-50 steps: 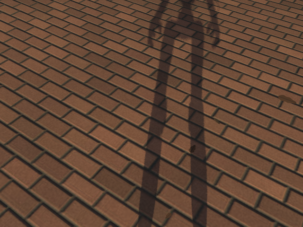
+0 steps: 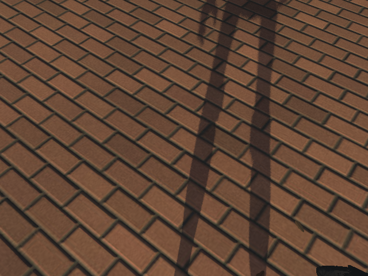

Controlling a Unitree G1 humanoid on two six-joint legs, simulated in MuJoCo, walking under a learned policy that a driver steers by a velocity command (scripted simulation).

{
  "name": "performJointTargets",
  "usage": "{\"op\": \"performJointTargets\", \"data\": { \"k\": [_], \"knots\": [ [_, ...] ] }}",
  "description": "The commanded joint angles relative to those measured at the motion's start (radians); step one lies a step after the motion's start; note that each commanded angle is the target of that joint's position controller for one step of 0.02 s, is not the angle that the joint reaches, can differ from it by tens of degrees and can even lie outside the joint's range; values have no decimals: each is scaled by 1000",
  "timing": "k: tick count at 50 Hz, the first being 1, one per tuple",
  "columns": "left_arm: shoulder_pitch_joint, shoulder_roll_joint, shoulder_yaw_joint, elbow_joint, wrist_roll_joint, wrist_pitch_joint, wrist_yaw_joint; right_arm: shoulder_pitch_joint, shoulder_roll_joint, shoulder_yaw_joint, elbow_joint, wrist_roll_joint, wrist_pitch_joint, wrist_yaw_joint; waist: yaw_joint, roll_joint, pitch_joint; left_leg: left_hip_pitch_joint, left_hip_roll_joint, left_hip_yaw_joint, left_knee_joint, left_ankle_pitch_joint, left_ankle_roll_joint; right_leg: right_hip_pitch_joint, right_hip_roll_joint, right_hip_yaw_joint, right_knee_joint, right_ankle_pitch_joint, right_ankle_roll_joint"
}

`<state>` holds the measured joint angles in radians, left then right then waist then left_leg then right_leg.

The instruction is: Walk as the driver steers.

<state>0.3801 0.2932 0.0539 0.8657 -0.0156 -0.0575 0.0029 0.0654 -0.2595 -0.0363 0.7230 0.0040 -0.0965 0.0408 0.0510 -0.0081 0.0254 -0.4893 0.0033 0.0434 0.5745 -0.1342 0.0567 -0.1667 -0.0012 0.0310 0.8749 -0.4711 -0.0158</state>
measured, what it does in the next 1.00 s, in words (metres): walks ahead, turning left: right foot, then left foot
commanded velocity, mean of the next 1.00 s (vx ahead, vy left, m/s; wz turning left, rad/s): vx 0.50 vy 0.00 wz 0.31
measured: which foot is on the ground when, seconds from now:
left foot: down 0.00-0.48, up 0.50-0.98, down 1.00-1.00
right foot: up 0.00-0.46, down 0.48-1.00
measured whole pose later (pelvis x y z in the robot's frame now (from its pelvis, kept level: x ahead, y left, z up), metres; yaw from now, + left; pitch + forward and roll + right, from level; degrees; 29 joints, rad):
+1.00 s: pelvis +0.52 +0.03 -0.01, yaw +21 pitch +1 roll -2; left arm 0.30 0.30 0.09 0.91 -0.03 -0.05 0.01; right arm 0.07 -0.27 -0.07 0.66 0.02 -0.02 0.05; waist 0.05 0.02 0.04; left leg -0.51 0.03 0.06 0.60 -0.12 0.11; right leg 0.07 -0.08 -0.29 0.45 -0.46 0.06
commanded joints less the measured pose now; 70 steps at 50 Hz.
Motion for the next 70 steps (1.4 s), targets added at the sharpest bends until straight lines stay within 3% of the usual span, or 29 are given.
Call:
{"op": "performJointTargets", "data": {
  "k": [1,2,3,7,13,19,22,23,24,25,26,27,28,30,35,40,45,47,49,50,51,52,53,54,55,56,61,65,70],
  "knots": [
    [-64,131,17,-117,-28,-55,-9,284,-167,-52,16,5,7,-14,-150,145,-211,698,334,-553,-273,-182,206,-628,-51,66,446,17,-28],
    [-107,119,16,-126,-14,-55,-6,219,-145,-44,11,-2,8,-13,-117,74,-125,547,293,-451,-306,-98,189,-597,-92,42,378,97,-26],
    [-110,114,22,-123,0,-46,-3,177,-115,-35,5,-11,4,-11,-83,79,-85,445,258,-384,-339,-29,176,-541,-125,47,313,152,-23],
    [-81,60,15,-111,7,-7,2,164,-130,-42,27,-7,-17,-10,-30,81,-43,306,223,-253,-431,118,196,-473,-147,35,205,249,10],
    [-286,27,2,-159,11,-21,-9,241,-164,-49,74,3,-3,-34,-90,63,11,341,175,-115,-459,170,151,-490,-119,-2,-164,552,27],
    [-434,49,4,-213,1,-47,-40,333,-189,-60,122,21,27,-47,-120,72,44,460,232,-193,-367,130,137,-450,-68,14,-362,512,12],
    [-316,97,26,-183,3,-60,-39,302,-202,-67,121,21,40,-54,-38,100,-18,469,224,-216,-230,275,102,-246,-30,-13,-418,419,-22],
    [-175,143,49,-142,9,-62,-30,302,-172,-56,117,14,41,-53,24,83,-116,412,164,-179,-64,333,72,-28,-36,-17,-414,424,-53],
    [3,216,69,-119,26,-61,-19,302,-105,-31,85,-8,40,-53,88,-29,-286,223,85,-124,249,106,30,277,-221,164,-370,432,-115],
    [44,281,82,-97,30,-49,-20,442,-1,-3,65,12,20,-49,20,-319,-407,-154,-59,-84,574,-434,-29,576,-434,601,-478,235,-261],
    [34,175,58,-107,21,-46,-20,402,-112,-28,86,36,11,-48,56,-227,-367,-256,-6,-188,703,-448,-30,528,-414,660,-552,78,-247],
    [-28,122,41,-112,15,-47,-16,308,-167,-46,61,46,9,-49,58,-160,-225,-305,36,-174,723,-357,-23,407,-384,495,-568,85,-201],
    [-93,99,32,-114,18,-48,-15,262,-156,-47,53,39,13,-53,29,-96,-154,-271,79,-154,697,-272,-27,276,-345,382,-593,172,-177],
    [-173,55,21,-106,29,-53,-16,255,-128,-55,47,27,33,-52,-27,-114,-69,-184,128,-159,621,-177,-31,98,-285,218,-661,296,-156],
    [-187,92,41,-67,29,-69,-7,211,-72,-50,5,21,75,-47,-57,-60,-3,-204,147,-153,495,-49,-53,25,-282,20,-747,465,-178],
    [-159,133,53,-44,24,-53,8,68,-51,-38,-42,18,65,-15,-10,-36,35,-177,128,-78,220,162,-45,66,-256,-143,-758,507,-151],
    [-100,174,68,-12,-1,-21,9,-49,-63,-37,-110,18,68,10,19,-35,74,-193,101,-15,86,77,-2,222,-303,-203,-695,591,-123],
    [-114,202,77,-14,-12,-7,12,-21,-92,-51,-122,15,73,15,-18,-62,35,-104,48,37,72,-24,35,262,-306,-234,-583,880,-102],
    [-144,214,79,-21,-23,9,15,186,-156,-92,-76,19,78,8,-146,-63,-84,183,-46,92,10,-35,91,219,-266,-281,-279,1110,-66],
    [-132,183,66,-29,-8,7,18,365,-231,-131,-25,22,86,-9,-223,-3,-177,488,-37,7,-19,-2,134,21,-226,-288,-2,931,-21],
    [-65,32,21,-84,42,-12,9,362,-353,-150,-21,32,85,-24,-119,284,-213,790,222,-506,-91,-98,285,-436,-50,-256,365,39,47],
    [-113,67,15,-107,11,-55,-2,373,-314,-128,-69,20,62,-14,-148,215,-395,890,342,-905,-273,-282,392,-582,34,14,531,-146,47],
    [-225,135,32,-137,-31,-80,-12,347,-239,-107,-59,11,45,-7,-177,127,-277,835,320,-783,-307,-229,329,-682,-20,56,533,-52,22],
    [-243,125,26,-142,-28,-93,-11,303,-208,-97,-59,13,35,-8,-144,86,-187,706,279,-646,-296,-150,291,-669,-64,51,455,36,0],
    [-228,123,28,-120,-3,-94,-3,224,-166,-84,-68,12,33,-11,-95,27,-132,563,240,-530,-293,-40,254,-596,-107,50,364,101,0],
    [-203,135,36,-105,9,-83,-2,172,-128,-69,-85,1,31,-15,-59,41,-109,461,212,-451,-308,71,234,-516,-135,53,300,145,3],
    [-240,76,24,-113,26,-36,-4,205,-158,-71,-58,0,17,-38,-49,40,-50,316,169,-290,-387,270,229,-472,-135,16,81,313,59],
    [-360,52,11,-139,18,-40,-15,252,-162,-68,-25,5,19,-49,-101,65,-10,315,121,-204,-401,172,168,-441,-97,-1,-191,577,62],
    [-473,60,6,-177,6,-53,-37,329,-168,-69,31,10,24,-48,-146,73,44,438,183,-239,-368,123,161,-476,-69,-2,-336,591,28]
  ]
}}
Velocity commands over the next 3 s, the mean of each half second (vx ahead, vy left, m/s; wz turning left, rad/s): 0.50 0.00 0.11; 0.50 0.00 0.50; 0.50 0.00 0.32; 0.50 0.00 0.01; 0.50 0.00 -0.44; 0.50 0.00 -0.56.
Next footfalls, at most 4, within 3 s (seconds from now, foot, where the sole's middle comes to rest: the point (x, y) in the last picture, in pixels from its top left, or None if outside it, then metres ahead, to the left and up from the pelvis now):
0.48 right None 0.43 -0.14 -0.76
1.00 left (150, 222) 0.64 0.18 -0.76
1.54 right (170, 144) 1.02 0.13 -0.76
2.06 left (96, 117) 1.15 0.49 -0.76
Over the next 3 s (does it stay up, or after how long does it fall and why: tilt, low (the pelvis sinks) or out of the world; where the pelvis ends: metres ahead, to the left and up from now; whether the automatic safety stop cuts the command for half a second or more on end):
stays up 1.55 0.41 0.02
